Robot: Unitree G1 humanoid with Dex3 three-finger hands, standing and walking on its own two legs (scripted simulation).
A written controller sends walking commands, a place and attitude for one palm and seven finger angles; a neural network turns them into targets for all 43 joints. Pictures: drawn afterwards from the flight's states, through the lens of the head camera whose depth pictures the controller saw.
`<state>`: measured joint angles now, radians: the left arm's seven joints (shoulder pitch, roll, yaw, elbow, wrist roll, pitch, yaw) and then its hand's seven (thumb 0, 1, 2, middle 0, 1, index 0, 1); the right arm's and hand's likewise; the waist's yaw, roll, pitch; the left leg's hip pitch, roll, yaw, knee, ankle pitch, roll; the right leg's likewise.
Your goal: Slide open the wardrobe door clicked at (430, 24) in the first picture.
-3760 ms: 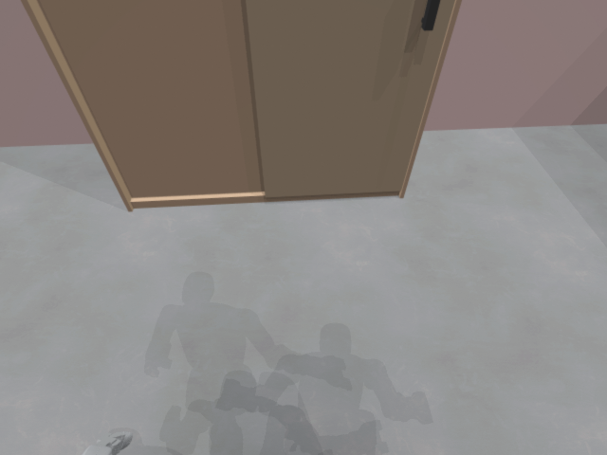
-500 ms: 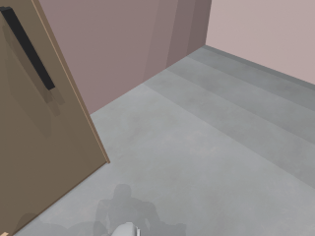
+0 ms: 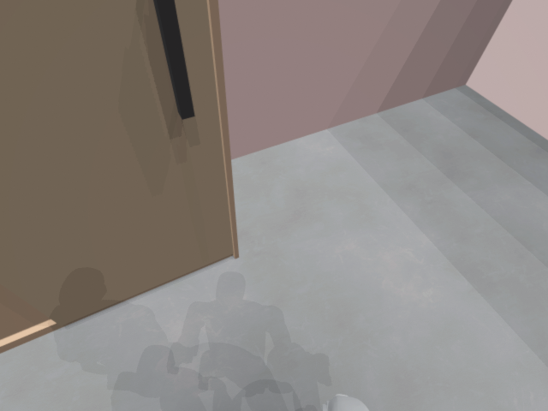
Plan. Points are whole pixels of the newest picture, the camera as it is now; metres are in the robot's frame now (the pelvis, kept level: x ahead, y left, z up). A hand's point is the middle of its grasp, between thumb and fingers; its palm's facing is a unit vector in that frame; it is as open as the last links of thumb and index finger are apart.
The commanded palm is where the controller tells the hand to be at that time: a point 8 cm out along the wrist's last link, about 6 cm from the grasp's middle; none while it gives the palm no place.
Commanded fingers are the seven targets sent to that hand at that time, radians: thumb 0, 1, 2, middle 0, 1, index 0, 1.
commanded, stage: turn to face it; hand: right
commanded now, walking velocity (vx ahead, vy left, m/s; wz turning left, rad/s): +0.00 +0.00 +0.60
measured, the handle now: (169, 43) +0.68 +0.24 +0.17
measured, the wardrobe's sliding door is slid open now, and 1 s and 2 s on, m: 0.00 0.00 0.00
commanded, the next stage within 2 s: take the last steps up to it in 0.68 s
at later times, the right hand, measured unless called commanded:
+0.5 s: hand out of the picture +0.15 -0.24 -0.17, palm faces -0.24 +0.95 -0.22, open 7.4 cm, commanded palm none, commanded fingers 0.00 -0.90 -0.90 0.20 0.30 0.20 0.30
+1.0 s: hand (365, 407) +0.16 -0.15 -0.16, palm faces -0.39 +0.90 -0.19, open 7.4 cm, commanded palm none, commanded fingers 0.00 -0.90 -0.90 0.20 0.30 0.20 0.30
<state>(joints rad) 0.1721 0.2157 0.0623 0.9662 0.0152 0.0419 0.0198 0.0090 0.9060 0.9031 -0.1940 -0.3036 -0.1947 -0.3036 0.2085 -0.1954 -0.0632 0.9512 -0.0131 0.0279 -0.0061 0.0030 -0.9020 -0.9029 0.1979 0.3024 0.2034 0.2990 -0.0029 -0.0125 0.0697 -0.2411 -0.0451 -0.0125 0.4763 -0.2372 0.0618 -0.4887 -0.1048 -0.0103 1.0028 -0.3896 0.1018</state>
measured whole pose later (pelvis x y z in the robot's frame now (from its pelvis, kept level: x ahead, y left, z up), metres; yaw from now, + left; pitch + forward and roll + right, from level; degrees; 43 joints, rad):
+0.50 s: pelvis +0.02 -0.05 +0.00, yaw +18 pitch +0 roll +2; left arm 0.22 0.18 0.03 0.91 0.02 0.01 0.02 0.01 0.90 0.90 -0.20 -0.30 -0.20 -0.30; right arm 0.19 -0.27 -0.09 0.91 -0.01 0.09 0.02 0.00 -0.91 -0.90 0.19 0.30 0.20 0.30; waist -0.01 0.03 0.08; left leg -0.43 0.05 0.02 1.00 -0.44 -0.07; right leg -0.20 -0.11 -0.20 0.47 -0.27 -0.01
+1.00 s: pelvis +0.02 -0.01 +0.00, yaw +26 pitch +0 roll +1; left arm 0.26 0.19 0.04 1.01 0.02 0.03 0.00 0.01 0.91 0.90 -0.19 -0.30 -0.19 -0.30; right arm 0.22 -0.17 -0.04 0.98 -0.02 0.00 0.00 0.00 -0.90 -0.90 0.20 0.30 0.21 0.30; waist 0.01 -0.01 0.01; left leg -0.16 -0.03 0.03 0.44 -0.28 0.04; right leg -0.37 -0.08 -0.07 0.80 -0.42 0.06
